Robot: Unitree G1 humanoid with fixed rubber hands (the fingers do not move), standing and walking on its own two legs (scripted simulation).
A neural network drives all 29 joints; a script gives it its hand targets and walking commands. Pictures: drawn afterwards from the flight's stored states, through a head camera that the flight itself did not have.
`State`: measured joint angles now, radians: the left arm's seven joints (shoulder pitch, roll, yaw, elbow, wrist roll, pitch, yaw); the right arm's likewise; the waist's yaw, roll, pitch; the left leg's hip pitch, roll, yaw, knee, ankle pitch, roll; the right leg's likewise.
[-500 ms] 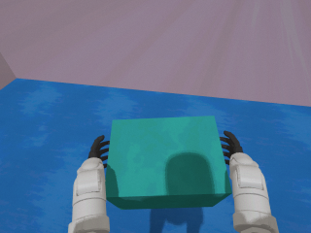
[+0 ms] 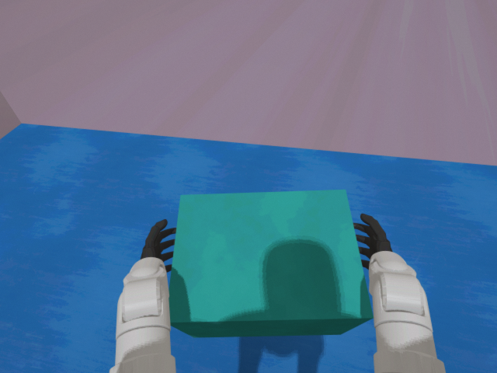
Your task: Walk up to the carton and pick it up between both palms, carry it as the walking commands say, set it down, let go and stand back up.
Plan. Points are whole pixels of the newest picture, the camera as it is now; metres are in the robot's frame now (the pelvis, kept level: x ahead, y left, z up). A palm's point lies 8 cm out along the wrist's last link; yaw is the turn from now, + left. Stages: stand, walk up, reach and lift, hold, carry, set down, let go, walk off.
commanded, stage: hold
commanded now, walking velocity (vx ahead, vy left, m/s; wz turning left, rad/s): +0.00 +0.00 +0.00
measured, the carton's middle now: (264, 268) +0.31 +0.00 -0.03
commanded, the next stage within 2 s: carry in 1.18 s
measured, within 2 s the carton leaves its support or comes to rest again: neither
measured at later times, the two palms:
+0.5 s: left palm (151, 265) +0.27 +0.19 +0.05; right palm (379, 260) +0.27 -0.19 +0.04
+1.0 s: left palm (152, 264) +0.28 +0.19 +0.04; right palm (378, 260) +0.27 -0.18 +0.04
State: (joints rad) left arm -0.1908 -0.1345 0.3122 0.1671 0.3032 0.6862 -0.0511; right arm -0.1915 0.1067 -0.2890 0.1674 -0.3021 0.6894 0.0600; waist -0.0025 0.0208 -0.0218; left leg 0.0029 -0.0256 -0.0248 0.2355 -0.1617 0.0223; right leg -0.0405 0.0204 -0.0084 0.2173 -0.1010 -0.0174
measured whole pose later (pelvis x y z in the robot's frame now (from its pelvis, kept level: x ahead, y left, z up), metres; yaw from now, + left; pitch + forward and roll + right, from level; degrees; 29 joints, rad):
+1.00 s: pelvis +0.00 +0.00 +0.00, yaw +0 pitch -5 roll +0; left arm -0.21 -0.12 0.32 0.19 0.30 0.67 -0.06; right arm -0.19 0.12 -0.29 0.17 -0.31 0.69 0.05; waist 0.00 0.02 -0.02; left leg 0.00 -0.03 -0.02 0.24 -0.16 0.02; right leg -0.05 0.02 0.00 0.23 -0.10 -0.02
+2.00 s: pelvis -0.05 +0.01 -0.02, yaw -24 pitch +6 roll -3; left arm -0.77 0.11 0.27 0.14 0.05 1.23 0.13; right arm -0.74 -0.05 -0.25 0.11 -0.12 1.22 -0.13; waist 0.05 0.01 0.07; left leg -0.31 0.15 0.16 0.61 -0.39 -0.02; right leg -0.55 0.02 -0.09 0.83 -0.39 0.01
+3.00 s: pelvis -0.08 +0.06 -0.03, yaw -60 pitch +5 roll +0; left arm -0.71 0.06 0.30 0.11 0.12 1.20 0.12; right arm -0.73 -0.04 -0.25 0.15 -0.09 1.19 -0.16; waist -0.02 -0.05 0.03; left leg -0.41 0.08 0.15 0.68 -0.34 0.01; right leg -0.60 0.05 0.02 0.88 -0.46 0.00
